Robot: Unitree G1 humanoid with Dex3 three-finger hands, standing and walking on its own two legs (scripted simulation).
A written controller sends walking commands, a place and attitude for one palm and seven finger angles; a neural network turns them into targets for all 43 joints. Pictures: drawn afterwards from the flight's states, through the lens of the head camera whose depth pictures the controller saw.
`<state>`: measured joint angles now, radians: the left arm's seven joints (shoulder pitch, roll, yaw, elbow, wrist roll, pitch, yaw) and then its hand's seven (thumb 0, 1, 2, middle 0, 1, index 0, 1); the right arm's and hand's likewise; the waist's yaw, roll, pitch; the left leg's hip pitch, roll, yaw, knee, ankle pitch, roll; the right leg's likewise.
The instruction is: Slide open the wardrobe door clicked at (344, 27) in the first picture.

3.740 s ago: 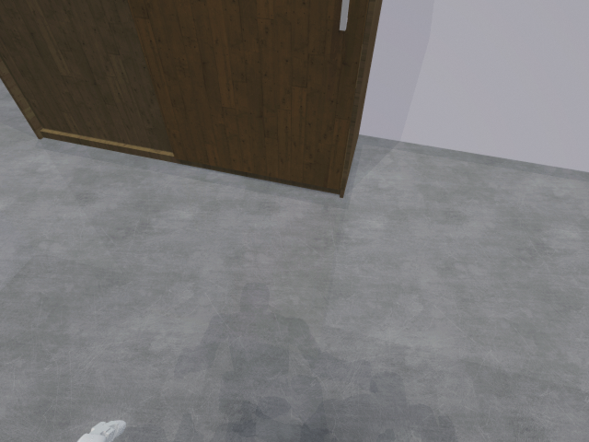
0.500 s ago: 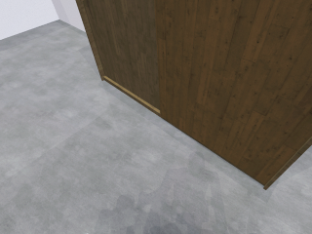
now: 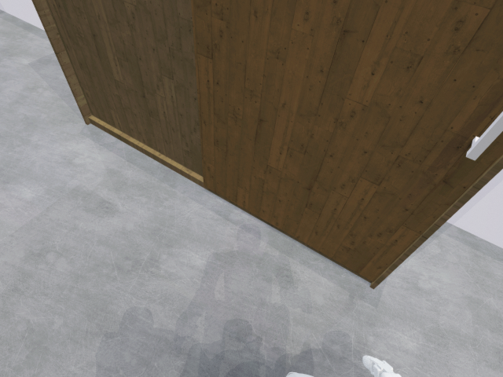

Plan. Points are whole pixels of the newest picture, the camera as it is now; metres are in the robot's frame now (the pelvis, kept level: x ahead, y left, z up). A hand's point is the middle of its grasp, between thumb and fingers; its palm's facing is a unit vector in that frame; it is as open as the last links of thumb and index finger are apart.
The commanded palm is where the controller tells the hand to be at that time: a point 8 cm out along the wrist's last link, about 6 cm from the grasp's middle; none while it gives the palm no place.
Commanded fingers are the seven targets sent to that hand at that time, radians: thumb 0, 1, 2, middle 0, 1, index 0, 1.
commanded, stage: turn to face it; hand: right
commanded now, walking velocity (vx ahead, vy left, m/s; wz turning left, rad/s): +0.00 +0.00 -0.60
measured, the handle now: out of the picture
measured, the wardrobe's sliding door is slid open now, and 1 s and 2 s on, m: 0.00 0.00 0.00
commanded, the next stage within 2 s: take the last steps up to it in 0.56 s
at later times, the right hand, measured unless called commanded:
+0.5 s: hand out of the picture -0.05 -0.27 -0.18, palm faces +0.32 +0.91 -0.26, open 7.4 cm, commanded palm none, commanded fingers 0.00 -0.90 -0.90 0.20 0.30 0.20 0.30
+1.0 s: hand out of the picture -0.01 -0.18 -0.15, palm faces +0.41 +0.88 -0.23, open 7.3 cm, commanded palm none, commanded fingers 0.00 -0.90 -0.90 0.20 0.30 0.20 0.30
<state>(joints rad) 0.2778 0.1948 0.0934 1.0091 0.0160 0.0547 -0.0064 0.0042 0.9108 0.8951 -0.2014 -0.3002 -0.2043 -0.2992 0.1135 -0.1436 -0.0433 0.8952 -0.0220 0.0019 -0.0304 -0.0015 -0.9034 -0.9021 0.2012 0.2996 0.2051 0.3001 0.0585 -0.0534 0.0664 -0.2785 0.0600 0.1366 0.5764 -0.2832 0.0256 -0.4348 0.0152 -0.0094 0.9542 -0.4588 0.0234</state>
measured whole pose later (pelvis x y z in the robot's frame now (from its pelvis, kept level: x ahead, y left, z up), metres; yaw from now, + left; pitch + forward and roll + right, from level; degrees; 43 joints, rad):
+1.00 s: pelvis +0.05 -0.02 +0.01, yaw -23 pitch -1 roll -1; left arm 0.29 0.22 0.07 1.06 0.03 0.03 -0.02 0.00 0.91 0.90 -0.20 -0.30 -0.20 -0.30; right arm 0.35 -0.14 -0.02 1.03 -0.03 -0.05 -0.02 0.00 -0.92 -0.90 0.20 0.30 0.21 0.30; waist 0.01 -0.04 0.02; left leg -0.08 0.04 0.13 0.39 -0.29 0.02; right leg -0.47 -0.07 -0.03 1.01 -0.27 0.02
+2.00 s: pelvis +0.24 -0.11 +0.01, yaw -24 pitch -1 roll -1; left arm 0.18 0.19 0.07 1.03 0.01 0.06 0.01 0.00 0.91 0.90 -0.20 -0.30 -0.20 -0.30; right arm 0.14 -0.16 -0.05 0.99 -0.04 0.02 -0.04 -0.01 -0.92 -0.90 0.20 0.30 0.21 0.30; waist -0.01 -0.01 0.10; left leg -0.30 0.08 0.14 0.51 -0.18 0.03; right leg -0.39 -0.02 -0.04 0.91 -0.45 0.05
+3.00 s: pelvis +0.21 -0.14 +0.01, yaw -22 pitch -3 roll -1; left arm 0.23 0.34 0.03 1.03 0.01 -0.01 -0.01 0.00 0.91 0.90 -0.20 -0.30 -0.20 -0.30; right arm 0.18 -0.32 0.00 0.98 -0.02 -0.01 -0.01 0.00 -0.90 -0.90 0.20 0.30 0.21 0.30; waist 0.03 -0.01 0.03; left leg -0.27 0.06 0.03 0.46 -0.14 -0.02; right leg -0.17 0.01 -0.07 0.46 -0.25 -0.02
